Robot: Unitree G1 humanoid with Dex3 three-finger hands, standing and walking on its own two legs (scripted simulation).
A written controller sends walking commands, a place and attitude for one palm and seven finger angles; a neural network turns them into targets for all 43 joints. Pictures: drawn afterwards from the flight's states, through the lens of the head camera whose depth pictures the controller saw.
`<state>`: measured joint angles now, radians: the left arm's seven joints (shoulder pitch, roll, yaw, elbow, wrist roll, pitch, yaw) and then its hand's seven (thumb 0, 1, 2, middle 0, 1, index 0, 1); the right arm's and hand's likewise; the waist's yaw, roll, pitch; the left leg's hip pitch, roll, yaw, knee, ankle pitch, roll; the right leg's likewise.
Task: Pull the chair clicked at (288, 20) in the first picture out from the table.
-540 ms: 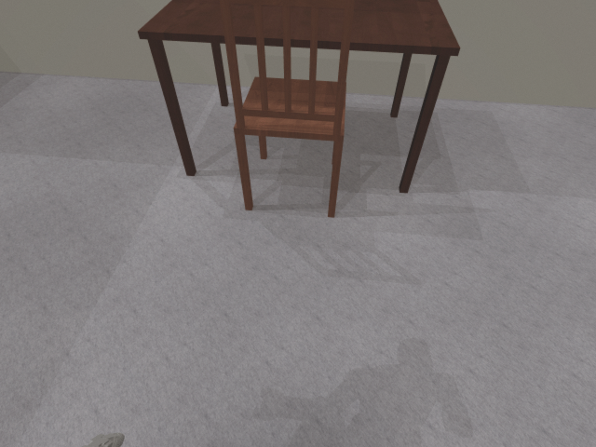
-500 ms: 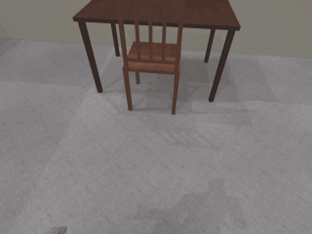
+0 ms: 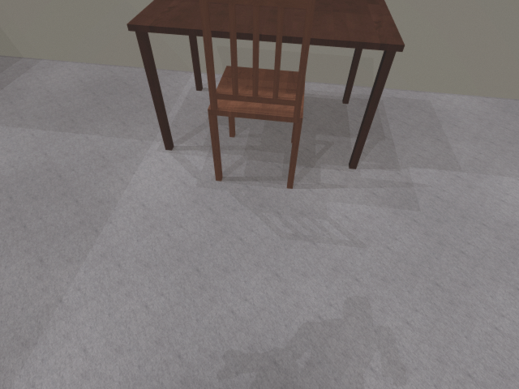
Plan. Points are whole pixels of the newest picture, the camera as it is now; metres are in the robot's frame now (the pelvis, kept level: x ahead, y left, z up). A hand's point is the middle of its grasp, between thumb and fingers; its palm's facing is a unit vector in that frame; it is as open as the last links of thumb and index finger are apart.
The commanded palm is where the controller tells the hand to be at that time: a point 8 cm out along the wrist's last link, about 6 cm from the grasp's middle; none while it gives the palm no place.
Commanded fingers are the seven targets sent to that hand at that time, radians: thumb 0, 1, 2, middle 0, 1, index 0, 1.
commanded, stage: stand and wait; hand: left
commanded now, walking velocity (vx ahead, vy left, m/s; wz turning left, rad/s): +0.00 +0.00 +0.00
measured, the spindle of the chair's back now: (255, 54) +1.27 +0.09 -0.06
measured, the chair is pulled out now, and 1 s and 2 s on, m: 0.00 0.00 0.00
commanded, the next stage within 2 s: look at it before walking up in 0.28 s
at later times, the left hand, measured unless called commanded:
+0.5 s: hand out of the picture +0.07 +0.25 -0.15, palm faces -0.03 -0.94 -0.33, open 7.4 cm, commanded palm none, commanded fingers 0.00 0.90 0.90 -0.20 -0.30 -0.20 -0.30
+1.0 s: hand out of the picture +0.08 +0.25 -0.15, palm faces -0.03 -0.94 -0.33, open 7.4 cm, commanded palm none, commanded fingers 0.00 0.90 0.90 -0.20 -0.30 -0.20 -0.30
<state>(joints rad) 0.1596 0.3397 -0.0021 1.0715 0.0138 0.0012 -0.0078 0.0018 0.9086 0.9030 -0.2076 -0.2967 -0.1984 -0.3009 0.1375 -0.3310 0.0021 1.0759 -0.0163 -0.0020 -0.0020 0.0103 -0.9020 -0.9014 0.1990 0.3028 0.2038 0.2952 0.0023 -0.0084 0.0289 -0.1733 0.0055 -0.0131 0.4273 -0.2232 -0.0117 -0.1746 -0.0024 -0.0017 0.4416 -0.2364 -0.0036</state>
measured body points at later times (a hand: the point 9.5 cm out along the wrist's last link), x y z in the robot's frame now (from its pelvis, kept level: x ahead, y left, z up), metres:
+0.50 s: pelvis +0.00 +0.00 +0.00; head +0.00 +0.00 +0.45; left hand +0.07 +0.30 -0.13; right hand +0.07 -0.29 -0.13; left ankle +0.01 +0.13 -0.74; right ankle +0.00 -0.12 -0.74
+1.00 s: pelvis +0.00 +0.00 +0.00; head +0.01 +0.00 +0.45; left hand +0.08 +0.29 -0.13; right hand +0.08 -0.30 -0.13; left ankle +0.01 +0.13 -0.74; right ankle +0.00 -0.12 -0.74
